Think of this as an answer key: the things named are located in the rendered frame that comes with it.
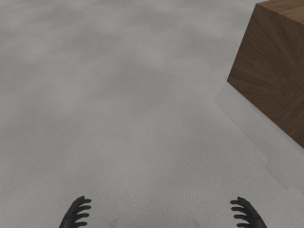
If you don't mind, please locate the left robot hand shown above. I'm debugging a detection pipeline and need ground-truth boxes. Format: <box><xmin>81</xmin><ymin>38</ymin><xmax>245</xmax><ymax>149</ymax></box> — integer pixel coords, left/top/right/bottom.
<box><xmin>59</xmin><ymin>196</ymin><xmax>91</xmax><ymax>228</ymax></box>

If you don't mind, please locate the pedestal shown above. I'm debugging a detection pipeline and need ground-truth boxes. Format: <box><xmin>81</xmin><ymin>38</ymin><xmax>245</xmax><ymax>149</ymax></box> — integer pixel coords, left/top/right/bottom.
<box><xmin>227</xmin><ymin>0</ymin><xmax>304</xmax><ymax>149</ymax></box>

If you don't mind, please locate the right robot hand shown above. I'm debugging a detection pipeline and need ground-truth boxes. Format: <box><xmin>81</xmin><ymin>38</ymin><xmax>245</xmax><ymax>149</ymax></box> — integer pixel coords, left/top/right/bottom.
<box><xmin>230</xmin><ymin>197</ymin><xmax>267</xmax><ymax>228</ymax></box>

